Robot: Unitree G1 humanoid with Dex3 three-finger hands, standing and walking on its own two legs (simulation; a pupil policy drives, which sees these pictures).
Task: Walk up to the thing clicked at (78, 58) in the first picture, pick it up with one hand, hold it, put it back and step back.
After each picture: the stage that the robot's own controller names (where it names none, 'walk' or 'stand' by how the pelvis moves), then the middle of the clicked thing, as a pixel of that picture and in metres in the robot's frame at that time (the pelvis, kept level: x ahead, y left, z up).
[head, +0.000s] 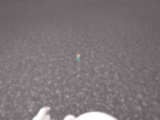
stand; (78, 57) +1.23 +0.23 -0.72
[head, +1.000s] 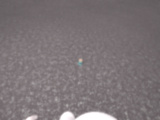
walk; (80, 62) +1.12 +0.11 -0.71
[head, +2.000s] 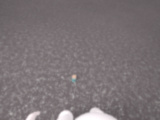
walk; (73, 78) +0.69 +0.15 -0.71
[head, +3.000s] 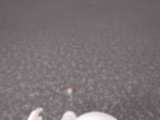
stand; (69, 92) +0.48 +0.24 -0.70
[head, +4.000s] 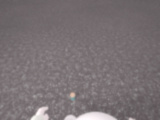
stand; (72, 96) +0.42 +0.21 -0.72
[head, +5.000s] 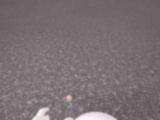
stand; (69, 98) +0.39 +0.23 -0.72
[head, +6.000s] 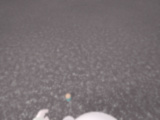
stand; (68, 97) +0.39 +0.25 -0.72
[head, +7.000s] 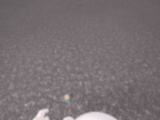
stand; (67, 98) +0.38 +0.27 -0.72
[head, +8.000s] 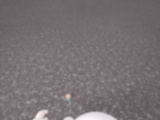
stand; (68, 97) +0.40 +0.25 -0.72
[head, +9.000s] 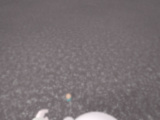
stand; (68, 97) +0.40 +0.24 -0.72
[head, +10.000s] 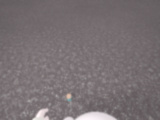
go down; (69, 97) +0.41 +0.24 -0.72
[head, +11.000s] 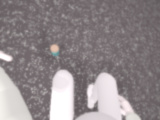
go down; (55, 50) +0.51 +0.25 -0.31
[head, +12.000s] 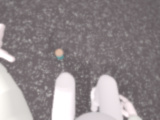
approach; (59, 54) +0.50 +0.24 -0.32
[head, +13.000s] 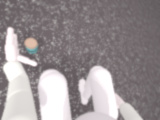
close in; (31, 46) +0.49 +0.28 -0.23
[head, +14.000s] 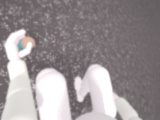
close; (25, 44) +0.47 +0.28 -0.23
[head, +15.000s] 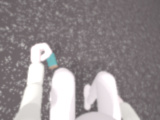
lift; (51, 61) +0.40 +0.23 -0.29
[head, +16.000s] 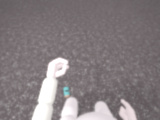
close; (66, 92) +0.35 +0.24 -0.62
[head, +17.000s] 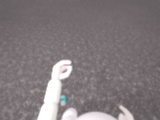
close; (63, 100) +0.31 +0.29 -0.70
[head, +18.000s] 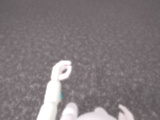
hold; (58, 96) +0.30 +0.34 -0.68
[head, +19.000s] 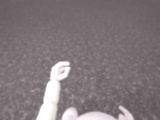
stand; (54, 101) +0.28 +0.40 -0.70
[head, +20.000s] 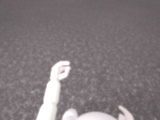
stand; (50, 104) +0.25 +0.45 -0.70
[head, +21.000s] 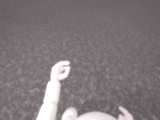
stand; (46, 104) +0.23 +0.49 -0.69
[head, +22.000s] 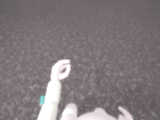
stand; (42, 101) +0.23 +0.53 -0.68
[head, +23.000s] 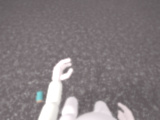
stand; (39, 96) +0.23 +0.56 -0.63
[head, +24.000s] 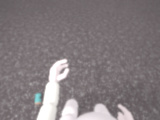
stand; (38, 98) +0.21 +0.58 -0.65
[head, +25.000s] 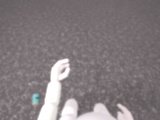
stand; (35, 99) +0.20 +0.60 -0.65
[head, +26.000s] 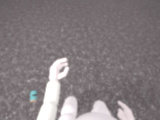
stand; (33, 96) +0.20 +0.62 -0.64
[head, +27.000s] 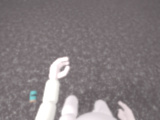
close; (33, 96) +0.21 +0.62 -0.62
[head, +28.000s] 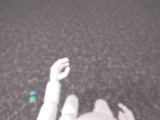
close; (33, 96) +0.20 +0.64 -0.62
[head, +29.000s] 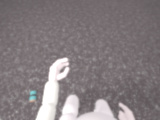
close; (32, 96) +0.20 +0.64 -0.62
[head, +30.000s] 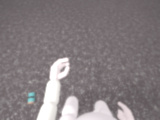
close; (31, 98) +0.19 +0.65 -0.63
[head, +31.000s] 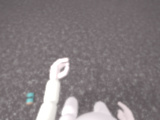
close; (30, 98) +0.19 +0.66 -0.64
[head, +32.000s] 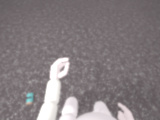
close; (29, 98) +0.18 +0.67 -0.64
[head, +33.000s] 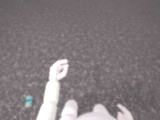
close; (29, 101) +0.18 +0.67 -0.65
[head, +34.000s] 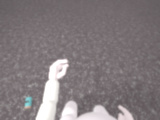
close; (28, 102) +0.17 +0.68 -0.66
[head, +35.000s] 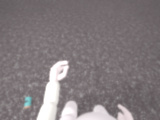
close; (28, 102) +0.17 +0.69 -0.66
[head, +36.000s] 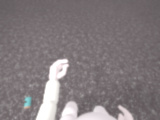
close; (27, 102) +0.17 +0.69 -0.67
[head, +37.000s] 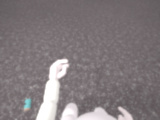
close; (27, 104) +0.17 +0.70 -0.67
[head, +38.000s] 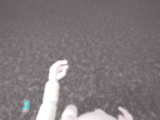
close; (26, 106) +0.15 +0.70 -0.68
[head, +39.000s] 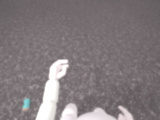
close; (26, 104) +0.16 +0.71 -0.68
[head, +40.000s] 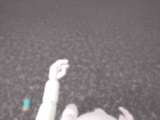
close; (26, 104) +0.16 +0.71 -0.68
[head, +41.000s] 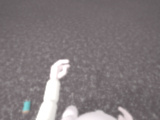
close; (26, 107) +0.15 +0.71 -0.69
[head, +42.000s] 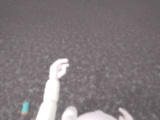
close; (25, 108) +0.15 +0.72 -0.68
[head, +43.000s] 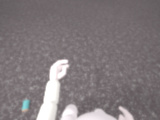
close; (25, 105) +0.15 +0.72 -0.68
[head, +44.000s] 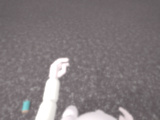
close; (26, 106) +0.16 +0.73 -0.69
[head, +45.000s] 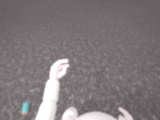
close; (25, 108) +0.16 +0.73 -0.69
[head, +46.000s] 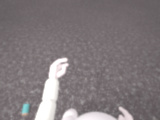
close; (25, 109) +0.15 +0.73 -0.70
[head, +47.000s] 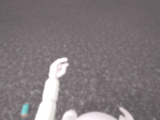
close; (25, 110) +0.15 +0.74 -0.70
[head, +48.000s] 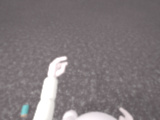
close; (24, 110) +0.14 +0.73 -0.71
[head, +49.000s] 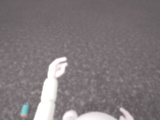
close; (24, 110) +0.14 +0.74 -0.71
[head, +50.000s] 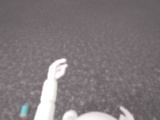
close; (24, 111) +0.14 +0.75 -0.71
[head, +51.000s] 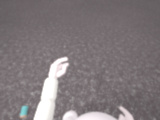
close; (24, 111) +0.14 +0.74 -0.71
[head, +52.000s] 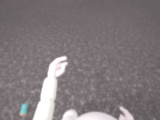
close; (24, 109) +0.14 +0.75 -0.71
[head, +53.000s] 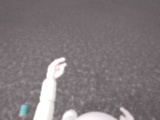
close; (23, 110) +0.14 +0.75 -0.71
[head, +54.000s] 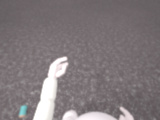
close; (23, 111) +0.13 +0.75 -0.71
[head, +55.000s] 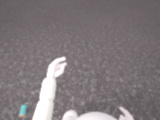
close; (23, 110) +0.14 +0.76 -0.71
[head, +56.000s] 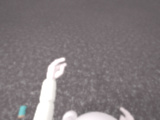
close; (22, 111) +0.13 +0.76 -0.71
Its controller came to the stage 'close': yes
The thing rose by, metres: 0.01
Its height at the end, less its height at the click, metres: -0.02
